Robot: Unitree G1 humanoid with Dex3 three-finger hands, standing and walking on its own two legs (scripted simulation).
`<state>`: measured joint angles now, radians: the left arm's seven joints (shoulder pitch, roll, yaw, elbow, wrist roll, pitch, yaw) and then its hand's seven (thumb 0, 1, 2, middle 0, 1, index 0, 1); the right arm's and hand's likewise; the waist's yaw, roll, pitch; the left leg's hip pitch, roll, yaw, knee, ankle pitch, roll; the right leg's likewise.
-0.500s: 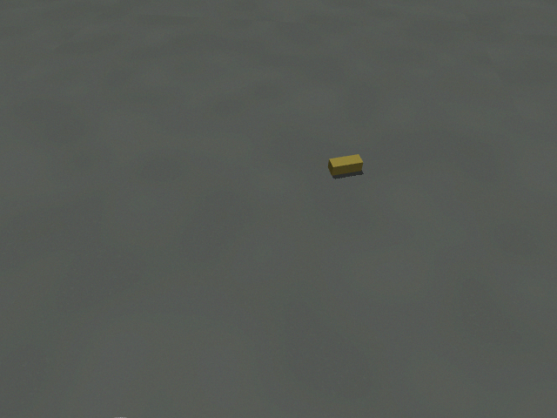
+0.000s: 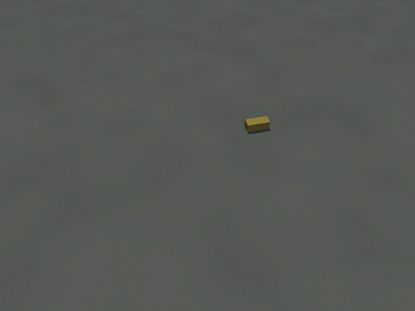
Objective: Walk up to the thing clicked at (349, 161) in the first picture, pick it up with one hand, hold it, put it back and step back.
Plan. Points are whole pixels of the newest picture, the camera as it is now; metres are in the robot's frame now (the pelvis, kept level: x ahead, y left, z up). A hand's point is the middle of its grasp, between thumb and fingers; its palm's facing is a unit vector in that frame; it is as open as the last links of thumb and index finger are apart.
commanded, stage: stand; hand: left
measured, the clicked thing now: (257, 123) +1.42 -0.28 -0.75
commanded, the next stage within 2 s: walk up in 0.62 s
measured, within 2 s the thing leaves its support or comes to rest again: neither
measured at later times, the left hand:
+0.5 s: hand out of the picture +0.08 +0.25 -0.16, palm faces -0.03 -0.94 -0.34, open 7.4 cm
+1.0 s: hand (130, 297) +0.17 +0.20 -0.15, palm faces +0.05 -0.92 -0.39, open 7.4 cm
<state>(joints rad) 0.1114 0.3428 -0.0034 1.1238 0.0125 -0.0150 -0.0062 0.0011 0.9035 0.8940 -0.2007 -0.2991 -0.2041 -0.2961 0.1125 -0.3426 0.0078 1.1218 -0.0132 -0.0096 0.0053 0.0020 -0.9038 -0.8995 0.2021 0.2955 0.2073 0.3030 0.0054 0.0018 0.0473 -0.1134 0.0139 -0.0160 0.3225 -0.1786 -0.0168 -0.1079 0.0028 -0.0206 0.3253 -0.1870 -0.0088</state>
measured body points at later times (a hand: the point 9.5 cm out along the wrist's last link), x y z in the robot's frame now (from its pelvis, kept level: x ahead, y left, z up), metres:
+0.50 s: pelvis +0.01 +0.00 +0.00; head +0.02 +0.00 +0.45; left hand +0.08 +0.30 -0.13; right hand +0.08 -0.30 -0.14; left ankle +0.00 +0.13 -0.75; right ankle -0.01 -0.11 -0.75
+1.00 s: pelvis +0.09 -0.11 -0.03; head +0.09 -0.11 +0.42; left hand +0.17 +0.25 -0.12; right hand +0.12 -0.47 -0.14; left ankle +0.01 +0.09 -0.71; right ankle +0.14 -0.24 -0.75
